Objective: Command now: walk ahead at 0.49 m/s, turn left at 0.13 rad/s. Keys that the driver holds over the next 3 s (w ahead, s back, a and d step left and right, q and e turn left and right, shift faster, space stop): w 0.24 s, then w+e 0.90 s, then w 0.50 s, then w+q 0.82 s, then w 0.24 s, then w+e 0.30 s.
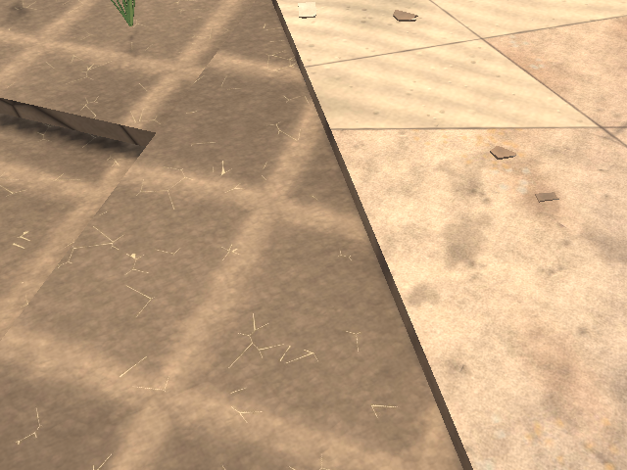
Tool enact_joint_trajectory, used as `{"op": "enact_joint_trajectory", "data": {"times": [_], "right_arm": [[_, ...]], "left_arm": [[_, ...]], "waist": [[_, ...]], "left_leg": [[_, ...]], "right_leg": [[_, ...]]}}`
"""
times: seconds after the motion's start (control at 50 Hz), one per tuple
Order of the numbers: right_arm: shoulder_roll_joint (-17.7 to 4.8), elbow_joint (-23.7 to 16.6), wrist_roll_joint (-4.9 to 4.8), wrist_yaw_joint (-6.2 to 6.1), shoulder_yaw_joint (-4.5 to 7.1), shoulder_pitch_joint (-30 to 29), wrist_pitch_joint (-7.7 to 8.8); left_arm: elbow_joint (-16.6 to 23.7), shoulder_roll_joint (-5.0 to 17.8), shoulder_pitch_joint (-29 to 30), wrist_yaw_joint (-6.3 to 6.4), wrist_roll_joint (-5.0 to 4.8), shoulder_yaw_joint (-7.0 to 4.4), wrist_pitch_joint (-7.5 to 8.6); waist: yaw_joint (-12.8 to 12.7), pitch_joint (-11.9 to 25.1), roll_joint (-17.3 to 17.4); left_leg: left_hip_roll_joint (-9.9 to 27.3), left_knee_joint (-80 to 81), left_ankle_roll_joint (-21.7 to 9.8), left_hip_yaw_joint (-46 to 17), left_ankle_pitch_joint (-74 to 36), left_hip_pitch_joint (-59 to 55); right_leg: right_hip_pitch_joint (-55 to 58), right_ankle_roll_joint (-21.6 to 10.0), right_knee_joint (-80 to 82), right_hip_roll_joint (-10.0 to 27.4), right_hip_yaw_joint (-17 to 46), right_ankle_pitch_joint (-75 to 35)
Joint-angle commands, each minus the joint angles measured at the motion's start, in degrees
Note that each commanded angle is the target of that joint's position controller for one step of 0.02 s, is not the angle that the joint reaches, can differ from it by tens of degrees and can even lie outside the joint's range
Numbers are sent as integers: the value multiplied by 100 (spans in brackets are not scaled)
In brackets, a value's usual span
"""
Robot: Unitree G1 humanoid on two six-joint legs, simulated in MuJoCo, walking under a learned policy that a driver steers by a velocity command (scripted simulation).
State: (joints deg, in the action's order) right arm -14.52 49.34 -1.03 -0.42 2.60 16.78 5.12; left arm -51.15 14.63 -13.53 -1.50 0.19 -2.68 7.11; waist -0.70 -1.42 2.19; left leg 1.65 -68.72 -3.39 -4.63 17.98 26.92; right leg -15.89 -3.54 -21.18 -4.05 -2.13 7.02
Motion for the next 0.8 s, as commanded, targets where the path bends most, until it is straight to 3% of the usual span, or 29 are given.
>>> {"op": "enact_joint_trajectory", "data": {"times": [0.02, 0.1, 0.16, 0.22, 0.28, 0.3, 0.32, 0.34, 0.36, 0.38, 0.4, 0.42, 0.44, 0.46, 0.48, 0.52, 0.56, 0.66, 0.74, 0.8], "right_arm": [[-206, -327, 34, -16, 60, 289, 14], [-166, -689, 110, -16, -8, -634, 30], [-130, -839, 61, 39, -48, -1237, 66], [-208, -1029, -10, 113, -48, -1715, 79], [-391, -1197, -9, 195, 12, -1862, 139], [-485, -1159, 1, 203, 60, -1624, 168], [-660, -1002, 24, 184, 164, -1048, 187], [-1005, -741, 57, 130, 321, -22, 201], [-1586, -622, 183, 79, 467, 898, 169], [-1472, -536, 169, 109, 435, 1127, 118], [-977, -569, 135, 120, 300, 848, 135], [-756, -640, 96, 120, 220, 381, 148], [-585, -652, 115, 148, 163, -59, 168], [-434, -649, 132, 162, 131, -337, 202], [-391, -600, 159, 171, 132, -474, 229], [-426, -475, 186, 157, 169, -483, 281], [-516, -348, 213, 100, 215, -364, 292], [-728, -179, 196, -38, 270, -199, 207], [-826, 33, 141, -91, 298, 261, 60], [-914, 89, 80, -95, 321, 346, -91]], "left_arm": [[184, 508, -60, -3, -19, -72, 84], [54, 783, -393, 89, -73, -133, 13], [-36, 869, -658, 118, -135, -130, -49], [-175, 920, -981, 119, -178, -131, -108], [-249, 956, -1059, 142, -187, -148, -203], [-237, 1019, -983, 152, -183, -163, -242], [-195, 1020, -871, 157, -169, -151, -270], [-107, 854, -799, 154, -98, -83, -266], [73, 323, -1099, 143, -8, 76, -194], [9, 51, -1535, 134, -161, 161, -87], [11, 741, -1195, 146, -315, -32, -55], [152, 840, -747, 162, -332, -80, -68], [176, 744, -542, 193, -249, -93, -117], [170, 661, -547, 210, -193, -137, -199], [154, 529, -649, 197, -198, -136, -289], [175, 329, -681, 180, -215, -137, -412], [290, 318, -488, 185, -188, -168, -469], [618, 229, 327, 56, -125, -146, -436], [959, 109, 1050, -86, -104, -67, -457], [1210, 118, 1324, -187, -138, -61, -471]], "waist": [[182, 190, -561], [-23, 5, -470], [-222, -68, -532], [-379, -169, -602], [-256, -223, -632], [-71, -118, -674], [269, 191, -641], [712, 867, -481], [842, 1841, 605], [723, 2478, 1689], [737, 1734, 962], [589, 1097, 644], [398, 709, 259], [210, 477, 337], [79, 351, 419], [-34, 204, 322], [-43, 87, 161], [153, -148, 46], [460, -399, -28], [452, -448, 36]], "left_leg": [[567, 395, 71, -52, -296, 807], [632, 1843, 247, 158, -1323, 1164], [405, 2953, 277, 379, -2109, 782], [292, 3456, 245, 403, -2157, 678], [191, 3876, 42, 348, -1593, 500], [91, 4014, -20, 410, -1424, 95], [-60, 4178, -121, 524, -1334, -738], [217, 4064, -334, 275, -1447, -2234], [1677, 4036, -898, -1513, -1264, -4464], [2422, 4896, -1353, -3525, -377, -5073], [2216, 5064, -1111, -3104, -48, -4409], [2029, 5171, -903, -2191, -301, -3596], [1769, 5410, -806, -1573, -678, -2830], [1557, 5638, -719, -1061, -927, -2355], [1412, 5835, -671, -689, -1118, -1997], [1306, 6010, -692, -94, -1783, -1759], [1303, 6060, -724, 307, -2260, -1833], [1232, 6188, -614, 1062, -2330, -2112], [1492, 6010, -597, 1325, -2617, -2820], [1610, 5568, -499, 1552, -3510, -3352]], "right_leg": [[572, -1114, 1365, 1587, 1617, -522], [600, -1064, 1524, 1526, 1123, -887], [599, -843, 1432, 1342, 735, -911], [963, -786, 1267, 1553, 815, -682], [1409, -658, 875, 1818, 1070, -806], [1428, -598, 594, 1819, 1107, -1162], [1322, -483, -57, 1614, 981, -1886], [703, -297, -1306, 1271, 748, -1918], [-1214, 54, -3530, 541, 270, -75], [-2422, 142, -4866, 140, 706, 2566], [-2842, 83, -5437, 460, 1101, 2298], [-2904, 40, -5389, 730, 948, 1753], [-2651, 79, -5120, 943, 884, 1297], [-2404, 90, -4829, 1111, 910, 990], [-2114, 109, -4719, 1191, 897, 791], [-2074, 141, -4656, 1184, 874, 487], [-2384, 181, -4405, 1167, 966, 89], [-2532, 226, -2839, 1075, 707, -1061], [-2782, 98, -2287, 1044, 284, -879], [-2774, -82, -2044, 918, -39, -176]]}}
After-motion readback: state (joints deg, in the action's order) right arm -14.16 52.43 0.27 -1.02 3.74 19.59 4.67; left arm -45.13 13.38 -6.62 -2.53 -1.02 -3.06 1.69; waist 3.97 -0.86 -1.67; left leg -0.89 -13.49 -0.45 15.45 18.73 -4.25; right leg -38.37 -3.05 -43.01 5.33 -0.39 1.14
